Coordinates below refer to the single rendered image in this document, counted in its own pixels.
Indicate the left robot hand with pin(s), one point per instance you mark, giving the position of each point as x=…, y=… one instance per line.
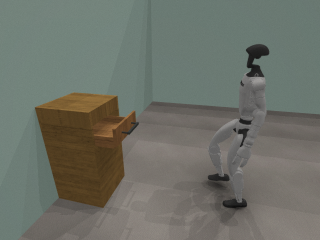
x=243, y=152

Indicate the handle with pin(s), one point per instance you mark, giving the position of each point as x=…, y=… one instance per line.
x=130, y=131

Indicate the left robot forearm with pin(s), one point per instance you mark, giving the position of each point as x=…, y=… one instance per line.
x=256, y=124

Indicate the robot torso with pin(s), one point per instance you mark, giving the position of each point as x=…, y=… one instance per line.
x=246, y=104

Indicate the robot left upper arm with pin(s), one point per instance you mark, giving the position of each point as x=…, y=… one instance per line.
x=257, y=87

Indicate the robot left thigh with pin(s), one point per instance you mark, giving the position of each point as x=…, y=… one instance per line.
x=235, y=145

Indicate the drawer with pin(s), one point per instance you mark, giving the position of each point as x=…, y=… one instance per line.
x=108, y=131

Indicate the cabinet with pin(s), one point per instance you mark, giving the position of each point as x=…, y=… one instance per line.
x=82, y=172

